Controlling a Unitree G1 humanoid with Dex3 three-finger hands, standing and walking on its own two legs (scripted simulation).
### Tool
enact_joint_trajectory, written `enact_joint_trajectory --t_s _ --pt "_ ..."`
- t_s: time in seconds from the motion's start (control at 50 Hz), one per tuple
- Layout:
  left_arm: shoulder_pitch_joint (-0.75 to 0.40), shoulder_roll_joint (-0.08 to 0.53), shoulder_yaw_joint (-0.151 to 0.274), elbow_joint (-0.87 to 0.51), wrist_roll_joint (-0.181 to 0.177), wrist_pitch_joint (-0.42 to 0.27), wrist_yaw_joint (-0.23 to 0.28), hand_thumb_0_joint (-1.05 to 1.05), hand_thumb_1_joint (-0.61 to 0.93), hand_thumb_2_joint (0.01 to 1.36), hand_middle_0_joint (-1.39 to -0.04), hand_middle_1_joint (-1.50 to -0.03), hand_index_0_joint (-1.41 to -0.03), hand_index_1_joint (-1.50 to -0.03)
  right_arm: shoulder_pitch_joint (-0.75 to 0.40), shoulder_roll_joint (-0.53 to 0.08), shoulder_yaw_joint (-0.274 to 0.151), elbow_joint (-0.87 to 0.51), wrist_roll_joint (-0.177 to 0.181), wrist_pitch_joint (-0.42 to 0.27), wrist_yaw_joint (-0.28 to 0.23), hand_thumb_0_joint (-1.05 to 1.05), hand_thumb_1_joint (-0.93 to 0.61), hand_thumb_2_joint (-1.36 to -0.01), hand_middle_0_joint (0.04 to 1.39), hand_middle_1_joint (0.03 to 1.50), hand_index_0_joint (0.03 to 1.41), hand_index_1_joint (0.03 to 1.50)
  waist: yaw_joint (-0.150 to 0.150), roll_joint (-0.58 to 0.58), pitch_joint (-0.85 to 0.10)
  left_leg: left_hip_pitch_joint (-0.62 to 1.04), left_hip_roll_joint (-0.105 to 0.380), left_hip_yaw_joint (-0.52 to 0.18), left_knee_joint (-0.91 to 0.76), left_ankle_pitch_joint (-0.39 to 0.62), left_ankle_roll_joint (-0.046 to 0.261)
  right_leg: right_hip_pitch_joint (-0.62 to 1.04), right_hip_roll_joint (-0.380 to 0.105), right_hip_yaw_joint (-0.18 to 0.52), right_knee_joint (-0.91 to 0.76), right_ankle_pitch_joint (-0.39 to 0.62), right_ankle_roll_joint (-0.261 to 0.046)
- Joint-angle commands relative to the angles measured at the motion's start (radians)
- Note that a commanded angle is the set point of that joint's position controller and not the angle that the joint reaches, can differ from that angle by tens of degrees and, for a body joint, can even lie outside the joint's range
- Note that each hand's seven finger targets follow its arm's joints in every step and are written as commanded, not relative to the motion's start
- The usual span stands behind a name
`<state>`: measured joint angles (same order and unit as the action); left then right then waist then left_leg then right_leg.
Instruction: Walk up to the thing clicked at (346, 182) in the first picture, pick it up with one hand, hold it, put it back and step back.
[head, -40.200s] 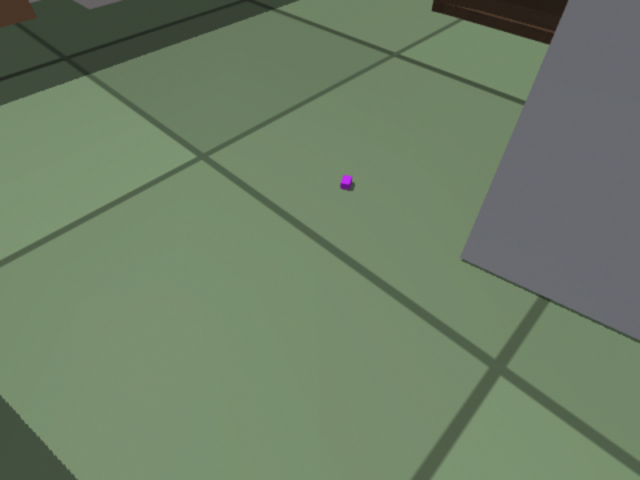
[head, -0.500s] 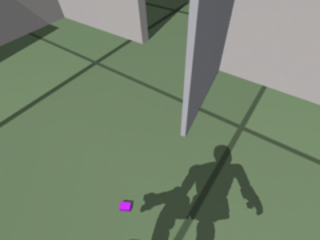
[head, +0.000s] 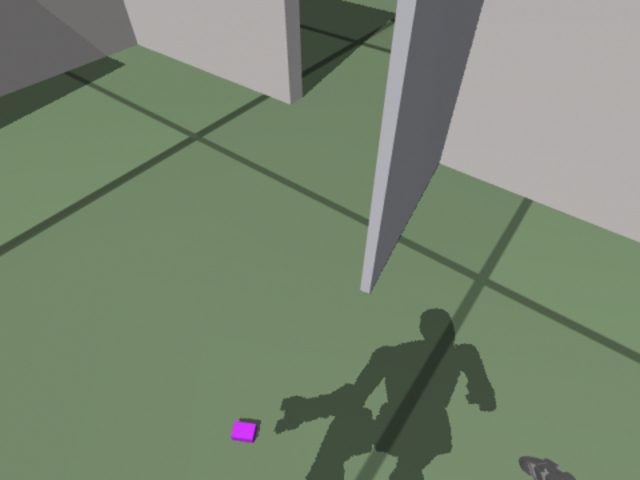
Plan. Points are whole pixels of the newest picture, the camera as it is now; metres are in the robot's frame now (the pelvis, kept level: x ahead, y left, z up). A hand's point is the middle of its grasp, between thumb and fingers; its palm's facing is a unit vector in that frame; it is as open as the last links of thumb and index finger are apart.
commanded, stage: walk up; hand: left
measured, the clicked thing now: (244, 431) +0.42 +0.24 -0.76
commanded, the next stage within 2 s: stand in 0.88 s
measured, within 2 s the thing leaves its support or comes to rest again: neither
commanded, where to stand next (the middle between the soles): +0.04 +0.00 m, yaw +0 degrees
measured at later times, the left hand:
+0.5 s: hand out of the picture +0.08 +0.25 -0.15, palm faces -0.01 -0.94 -0.33, open 7.4 cm
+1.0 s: hand out of the picture +0.08 +0.26 -0.15, palm faces -0.02 -0.94 -0.34, open 7.4 cm
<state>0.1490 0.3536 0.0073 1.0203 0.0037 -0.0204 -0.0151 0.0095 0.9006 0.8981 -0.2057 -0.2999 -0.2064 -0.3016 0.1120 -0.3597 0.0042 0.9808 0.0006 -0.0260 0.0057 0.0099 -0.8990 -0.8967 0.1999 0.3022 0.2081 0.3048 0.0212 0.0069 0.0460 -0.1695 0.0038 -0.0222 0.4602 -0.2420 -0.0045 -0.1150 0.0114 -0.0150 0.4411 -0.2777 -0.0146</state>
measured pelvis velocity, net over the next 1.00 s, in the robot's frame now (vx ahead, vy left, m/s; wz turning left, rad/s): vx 0.00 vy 0.01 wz -0.01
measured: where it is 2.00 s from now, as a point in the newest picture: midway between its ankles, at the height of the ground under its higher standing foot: outside the picture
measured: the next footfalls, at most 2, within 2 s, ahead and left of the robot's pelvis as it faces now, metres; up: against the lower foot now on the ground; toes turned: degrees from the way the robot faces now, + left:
none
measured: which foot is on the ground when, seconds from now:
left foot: down 0.00-1.00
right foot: down 0.00-1.00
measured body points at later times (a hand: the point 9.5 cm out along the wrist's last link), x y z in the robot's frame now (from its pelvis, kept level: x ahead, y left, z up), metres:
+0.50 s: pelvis +0.00 +0.00 +0.01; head +0.01 +0.01 +0.46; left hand +0.09 +0.30 -0.13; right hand +0.07 -0.30 -0.12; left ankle +0.01 +0.12 -0.74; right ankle -0.02 -0.11 -0.74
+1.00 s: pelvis +0.00 +0.01 +0.01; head +0.01 +0.01 +0.46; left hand +0.08 +0.31 -0.13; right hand +0.08 -0.29 -0.12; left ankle +0.01 +0.12 -0.74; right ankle -0.02 -0.11 -0.74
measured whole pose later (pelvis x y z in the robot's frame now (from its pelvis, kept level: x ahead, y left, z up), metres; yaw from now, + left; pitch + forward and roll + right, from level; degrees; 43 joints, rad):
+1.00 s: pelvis +0.00 +0.01 +0.01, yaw +0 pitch -2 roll +0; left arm 0.09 0.35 0.01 1.14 0.01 -0.01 -0.01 0.01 0.90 0.90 -0.20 -0.30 -0.21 -0.30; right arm 0.10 -0.35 0.00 1.13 -0.01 -0.01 0.00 0.01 -0.90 -0.90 0.20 0.30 0.21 0.30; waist 0.00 0.00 0.06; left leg -0.12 -0.01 -0.01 0.32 -0.17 0.01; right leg -0.06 0.00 0.00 0.29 -0.19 0.01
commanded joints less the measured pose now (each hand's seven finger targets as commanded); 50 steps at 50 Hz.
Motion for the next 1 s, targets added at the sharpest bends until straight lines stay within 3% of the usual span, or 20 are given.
enact_joint_trajectory --t_s 0.0,0.2,0.32,0.66,0.84,0.86,0.98 --pt "-0.060 0.223 0.055 -0.034 -0.002 -0.025 0.020 0.000 0.900 0.900 -0.200 -0.300 -0.200 -0.300 -0.021 -0.207 -0.058 -0.035 -0.002 -0.023 -0.013 0.000 -0.900 -0.900 0.200 0.300 0.200 0.300 -0.018 -0.028 -0.064 0.071 0.107 -0.086 -0.074 0.283 0.052 -0.003 -0.129 0.116 -0.100 0.298 -0.029" --pt "-0.092 0.213 0.056 0.017 -0.002 -0.020 0.024 0.000 0.900 0.900 -0.200 -0.300 -0.200 -0.300 -0.058 -0.199 -0.052 0.017 -0.008 -0.019 -0.014 0.000 -0.900 -0.900 0.200 0.300 0.200 0.300 -0.011 -0.019 -0.111 0.100 0.113 -0.073 -0.109 0.342 0.043 0.072 -0.134 0.100 -0.130 0.348 -0.017" --pt "-0.116 0.213 0.052 0.032 0.002 -0.015 0.023 0.000 0.900 0.900 -0.200 -0.300 -0.200 -0.300 -0.066 -0.198 -0.049 0.043 -0.011 -0.012 -0.013 0.000 -0.900 -0.900 0.200 0.300 0.200 0.300 -0.015 -0.006 -0.058 0.072 0.106 -0.077 -0.151 0.214 0.037 0.039 -0.130 0.107 -0.175 0.221 -0.016" --pt "-0.116 0.200 0.051 0.068 0.006 -0.007 0.020 0.000 0.900 0.900 -0.200 -0.300 -0.200 -0.300 -0.038 -0.201 -0.053 0.086 -0.014 -0.018 -0.018 0.000 -0.900 -0.900 0.200 0.300 0.200 0.300 -0.024 0.005 -0.052 0.049 0.110 -0.089 -0.187 0.181 0.041 0.058 -0.117 0.094 -0.184 0.182 -0.012" --pt "-0.116 0.198 0.048 0.071 0.006 -0.007 0.020 0.000 0.900 0.900 -0.200 -0.300 -0.200 -0.300 -0.038 -0.196 -0.052 0.092 -0.014 -0.018 -0.018 0.000 -0.900 -0.900 0.200 0.300 0.200 0.300 -0.023 -0.001 -0.059 0.060 0.107 -0.088 -0.189 0.197 0.039 0.052 -0.121 0.098 -0.178 0.199 -0.008" --pt "-0.106 0.196 0.042 0.065 0.006 -0.010 0.023 0.000 0.900 0.900 -0.200 -0.300 -0.200 -0.300 -0.054 -0.201 -0.047 0.087 -0.012 -0.015 -0.021 0.000 -0.900 -0.900 0.200 0.300 0.200 0.300 -0.017 0.013 -0.027 0.049 0.122 -0.097 -0.186 0.259 0.033 0.036 -0.142 0.110 -0.185 0.237 -0.005" --pt "-0.086 0.199 0.037 0.070 0.003 -0.015 0.024 0.000 0.900 0.900 -0.200 -0.300 -0.200 -0.300 -0.047 -0.200 -0.042 0.088 -0.007 -0.013 -0.017 0.000 -0.900 -0.900 0.200 0.300 0.200 0.300 -0.022 -0.006 -0.074 0.097 0.125 -0.094 -0.178 0.276 0.033 0.051 -0.142 0.107 -0.188 0.256 0.000"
